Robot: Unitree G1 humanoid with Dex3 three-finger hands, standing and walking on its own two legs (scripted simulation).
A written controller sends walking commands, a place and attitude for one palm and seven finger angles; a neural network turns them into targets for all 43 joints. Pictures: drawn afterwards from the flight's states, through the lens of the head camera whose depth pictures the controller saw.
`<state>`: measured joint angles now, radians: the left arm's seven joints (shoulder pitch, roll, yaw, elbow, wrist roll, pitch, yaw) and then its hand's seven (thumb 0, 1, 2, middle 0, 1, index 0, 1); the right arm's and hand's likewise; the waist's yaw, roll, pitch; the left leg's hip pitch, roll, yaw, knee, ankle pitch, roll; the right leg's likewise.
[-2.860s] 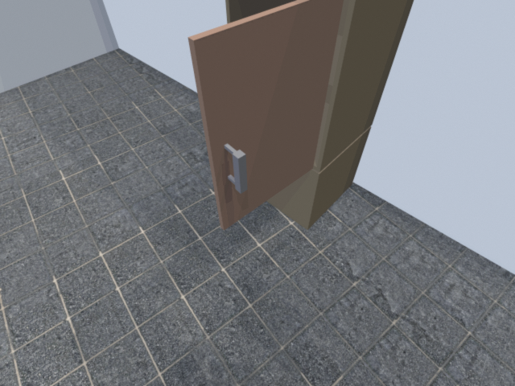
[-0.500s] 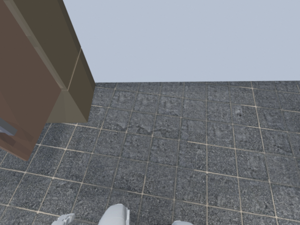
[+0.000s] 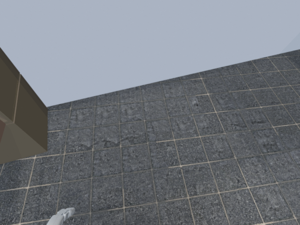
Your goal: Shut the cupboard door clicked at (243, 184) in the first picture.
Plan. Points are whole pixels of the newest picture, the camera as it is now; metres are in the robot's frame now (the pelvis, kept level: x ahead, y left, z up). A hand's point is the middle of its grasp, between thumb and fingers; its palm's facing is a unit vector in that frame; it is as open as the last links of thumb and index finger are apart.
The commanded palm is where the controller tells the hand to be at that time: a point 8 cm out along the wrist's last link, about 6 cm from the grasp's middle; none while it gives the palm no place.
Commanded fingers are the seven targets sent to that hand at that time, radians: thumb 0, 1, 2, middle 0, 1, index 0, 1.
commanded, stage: walk around to get in front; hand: left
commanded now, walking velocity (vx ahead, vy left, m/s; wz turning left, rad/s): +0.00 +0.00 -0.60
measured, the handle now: out of the picture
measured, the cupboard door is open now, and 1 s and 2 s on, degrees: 84 84 84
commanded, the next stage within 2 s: none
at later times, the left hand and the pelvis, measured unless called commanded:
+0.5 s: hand (97, 209) +0.17 +0.18 -0.16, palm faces -0.26 -0.95 -0.20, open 7.4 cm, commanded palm none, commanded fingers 0.00 0.90 0.90 -0.20 -0.30 -0.20 -0.30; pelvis +0.02 +0.00 +0.01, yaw -17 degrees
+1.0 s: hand (134, 194) +0.22 +0.07 -0.16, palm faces -0.56 -0.80 -0.23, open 7.4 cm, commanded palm none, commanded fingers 0.00 0.90 0.90 -0.20 -0.30 -0.20 -0.30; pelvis +0.05 -0.05 +0.01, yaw -36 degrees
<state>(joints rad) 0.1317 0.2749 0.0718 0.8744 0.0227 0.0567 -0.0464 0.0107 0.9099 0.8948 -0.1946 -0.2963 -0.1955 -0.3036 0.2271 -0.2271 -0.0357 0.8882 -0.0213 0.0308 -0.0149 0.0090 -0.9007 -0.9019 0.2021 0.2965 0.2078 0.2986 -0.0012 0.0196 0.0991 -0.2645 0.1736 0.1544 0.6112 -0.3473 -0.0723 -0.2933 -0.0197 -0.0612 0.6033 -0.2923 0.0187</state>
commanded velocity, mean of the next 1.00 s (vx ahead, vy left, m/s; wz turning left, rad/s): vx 0.00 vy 0.00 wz -0.60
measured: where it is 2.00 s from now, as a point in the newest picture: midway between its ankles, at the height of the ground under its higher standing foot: outside the picture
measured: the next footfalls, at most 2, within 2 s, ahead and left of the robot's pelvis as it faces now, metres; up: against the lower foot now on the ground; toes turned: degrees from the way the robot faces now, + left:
left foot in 0.32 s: +0.09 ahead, +0.12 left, +0.00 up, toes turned -9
right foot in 0.66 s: +0.00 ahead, -0.15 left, +0.00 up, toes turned -29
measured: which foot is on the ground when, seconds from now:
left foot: down 0.00-0.00, up 0.02-0.30, down 0.32-0.66, up 0.68-1.00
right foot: down 0.00-0.32, up 0.34-0.64, down 0.66-1.00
